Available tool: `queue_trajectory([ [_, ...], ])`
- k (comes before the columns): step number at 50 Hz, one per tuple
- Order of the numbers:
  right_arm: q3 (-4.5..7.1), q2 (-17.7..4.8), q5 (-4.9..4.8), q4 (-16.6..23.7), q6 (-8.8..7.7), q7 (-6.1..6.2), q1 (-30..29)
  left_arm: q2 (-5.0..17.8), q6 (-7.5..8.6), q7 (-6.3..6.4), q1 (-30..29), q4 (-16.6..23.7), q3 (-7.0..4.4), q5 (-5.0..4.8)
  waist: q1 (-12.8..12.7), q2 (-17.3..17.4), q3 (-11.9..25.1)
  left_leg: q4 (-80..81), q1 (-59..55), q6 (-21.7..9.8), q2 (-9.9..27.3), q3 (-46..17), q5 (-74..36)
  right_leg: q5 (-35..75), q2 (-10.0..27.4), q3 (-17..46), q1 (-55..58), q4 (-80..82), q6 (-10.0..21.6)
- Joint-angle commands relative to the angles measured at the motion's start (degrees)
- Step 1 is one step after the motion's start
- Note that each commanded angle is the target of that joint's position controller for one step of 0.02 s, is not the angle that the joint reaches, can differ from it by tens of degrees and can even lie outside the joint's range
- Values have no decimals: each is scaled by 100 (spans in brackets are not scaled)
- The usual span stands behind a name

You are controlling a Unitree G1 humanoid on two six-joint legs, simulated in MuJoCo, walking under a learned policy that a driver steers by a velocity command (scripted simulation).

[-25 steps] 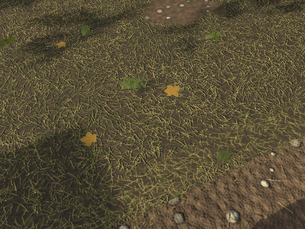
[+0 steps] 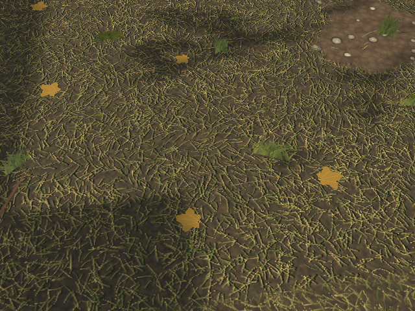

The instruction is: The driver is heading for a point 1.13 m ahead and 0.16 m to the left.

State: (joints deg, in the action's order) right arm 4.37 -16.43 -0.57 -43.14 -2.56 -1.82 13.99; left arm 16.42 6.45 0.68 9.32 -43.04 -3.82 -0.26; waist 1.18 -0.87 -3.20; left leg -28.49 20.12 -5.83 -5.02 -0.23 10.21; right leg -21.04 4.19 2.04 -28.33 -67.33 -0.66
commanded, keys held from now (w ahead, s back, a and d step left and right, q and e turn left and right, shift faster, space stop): w+q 0.34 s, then w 0.66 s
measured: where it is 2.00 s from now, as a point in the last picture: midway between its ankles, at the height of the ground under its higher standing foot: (146, 160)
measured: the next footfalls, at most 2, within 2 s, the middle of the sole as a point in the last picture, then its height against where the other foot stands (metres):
right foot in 0.34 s outside the picture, level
left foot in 0.82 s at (143, 279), level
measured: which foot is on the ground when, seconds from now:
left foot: down 0.00-0.34, up 0.36-0.80, down 0.82-1.00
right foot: up 0.00-0.32, down 0.34-0.82, up 0.84-1.00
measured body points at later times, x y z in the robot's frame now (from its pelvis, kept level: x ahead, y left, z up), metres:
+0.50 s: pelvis +0.28 -0.03 +0.00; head +0.31 -0.03 +0.45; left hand +0.33 +0.26 -0.10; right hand +0.46 -0.27 -0.11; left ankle +0.19 +0.08 -0.65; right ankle +0.34 -0.13 -0.73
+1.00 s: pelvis +0.51 +0.10 +0.01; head +0.53 +0.13 +0.46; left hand +0.53 +0.40 -0.11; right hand +0.70 -0.12 -0.09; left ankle +0.50 +0.19 -0.73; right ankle +0.55 -0.05 -0.65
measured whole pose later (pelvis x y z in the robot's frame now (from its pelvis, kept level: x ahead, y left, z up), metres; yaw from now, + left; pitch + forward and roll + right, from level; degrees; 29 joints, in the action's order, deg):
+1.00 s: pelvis +0.51 +0.10 +0.01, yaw +18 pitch +2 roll +0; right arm 2.8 -15.5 0.1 -41.0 -3.8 -1.5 15.7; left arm 18.1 4.4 -0.7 12.8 -46.4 -2.8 -0.7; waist 0.8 -2.1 -0.6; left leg -22.3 14.6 -3.7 -2.6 1.8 9.8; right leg -17.5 5.2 0.7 -31.2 -62.4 0.0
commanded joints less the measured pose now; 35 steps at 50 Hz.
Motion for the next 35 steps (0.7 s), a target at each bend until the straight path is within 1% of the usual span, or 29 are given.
queue_trajectory([
  [1,180,-760,10,526,-145,98,-162,604,-25,21,103,406,-182,92,-210,296,718,1504,-980,-1162,1537,-2074,-1193,405,245,231,-748,624,-60],
  [3,221,-901,-23,477,-150,181,22,452,-76,23,-239,520,-123,118,-134,256,544,1564,-776,-1093,1394,-1772,-1426,995,141,153,-832,1333,-208],
  [5,232,-922,-53,440,-124,236,171,336,-71,-9,-646,612,-66,115,20,366,435,1538,-654,-896,1172,-1528,-1222,1831,-15,134,-703,2229,-270],
  [6,232,-918,-62,424,-107,252,242,296,-57,-37,-840,653,-43,97,103,441,396,1509,-600,-809,1087,-1464,-1047,2171,-111,121,-571,2650,-281],
  [8,236,-925,-77,378,-74,271,418,281,-23,-97,-1200,736,-18,40,257,536,324,1446,-554,-708,1046,-1514,-725,2569,-286,79,-309,3265,-286],
  [10,241,-926,-99,313,-41,274,620,353,22,-153,-1446,827,-30,-8,356,574,287,1262,-740,-685,1145,-1764,-553,2592,-376,144,-213,3578,-246],
  [12,234,-880,-104,289,3,291,733,473,75,-208,-1509,875,-68,-19,350,613,305,934,-1108,-639,1241,-2096,-466,2304,-441,231,-160,3882,-157],
  [13,240,-884,-96,296,22,302,731,531,105,-228,-1461,873,-93,-25,304,684,320,776,-1244,-607,1285,-2259,-504,2067,-470,240,-56,3975,-98],
  [14,249,-894,-87,313,42,309,692,587,134,-233,-1323,850,-125,-36,214,790,345,604,-1316,-561,1307,-2390,-622,1810,-489,220,147,4040,-23],
  [15,239,-850,-89,353,59,311,596,638,163,-221,-988,766,-168,-38,12,870,440,358,-1294,-477,1228,-2427,-829,1760,-520,131,609,4232,88],
  [16,184,-694,-71,425,52,300,502,791,190,-185,-429,639,-254,10,-279,842,782,-221,-1101,-303,966,-2267,-1181,1838,-395,155,1533,4335,273],
  [17,67,-393,0,570,22,276,403,1091,203,-135,452,556,-346,114,-691,390,1534,-1692,-403,-75,651,-1834,-687,1646,495,953,3014,4151,660],
  [18,-35,-74,-131,684,-30,288,1208,1506,125,-146,1092,335,-447,178,-414,-1438,2301,-3551,1617,361,-158,-1052,1878,555,1762,3474,4948,4511,1610],
  [19,13,-547,-176,556,-53,300,1294,1062,94,-187,1122,308,-354,9,-490,-1362,2050,-4391,2430,438,222,-1129,2298,-741,1956,4351,4893,4893,1657],
  [20,93,-846,-152,563,-40,290,759,698,57,-172,907,340,-250,-13,-632,-777,1285,-4649,2637,480,415,-1102,1766,-847,1687,3580,4222,5022,1435],
  [21,87,-816,-80,649,-30,291,357,593,8,-168,636,362,-192,45,-568,-362,829,-4593,2507,499,584,-875,1377,-247,1432,2856,3502,5093,1288],
  [22,90,-741,-7,749,-57,272,74,502,-21,-170,459,317,-152,79,-471,-251,480,-4313,2412,495,708,-841,1119,388,1229,2389,2895,5217,1279],
  [23,89,-646,-16,782,-64,236,47,415,-17,-163,376,289,-104,117,-320,-346,383,-4066,2150,473,844,-827,968,841,1048,1999,2509,5340,1237],
  [24,67,-537,-52,780,-60,207,113,375,-5,-167,347,249,-90,109,-227,-469,370,-3822,1956,471,897,-757,928,1111,929,1743,2301,5451,1237],
  [25,39,-431,-61,773,-51,188,150,382,9,-169,367,194,-89,67,-170,-514,393,-3570,1878,487,934,-669,949,1330,890,1551,2211,5536,1284],
  [26,5,-349,-44,803,-43,175,73,465,23,-167,398,134,-107,28,-153,-505,357,-3273,1880,517,972,-574,909,1570,899,1380,2131,5631,1343],
  [28,-77,-231,22,909,-66,152,-246,697,18,-149,448,44,-163,-15,-194,-397,317,-2575,1861,575,1072,-399,497,1966,919,1078,2053,5778,1413],
  [29,-113,-186,28,932,-88,130,-401,769,-1,-140,467,11,-178,-29,-242,-353,318,-2196,1752,586,1088,-325,170,2069,866,882,2009,5814,1385],
  [31,-162,-137,3,978,-130,85,-742,880,-44,-134,553,-63,-193,-64,-363,-342,278,-1440,1437,589,1021,-176,-440,2161,736,525,1910,5841,1270],
  [32,-167,-155,-12,1004,-144,67,-907,924,-63,-138,647,-112,-195,-86,-431,-348,261,-1148,1281,597,960,-110,-664,2180,706,415,1911,5820,1222],
  [35,-144,-266,-63,1142,-165,17,-1337,1020,-133,-151,986,-287,-199,-143,-570,-382,183,-602,1114,536,839,-32,-807,2159,864,407,2221,5689,1126],
])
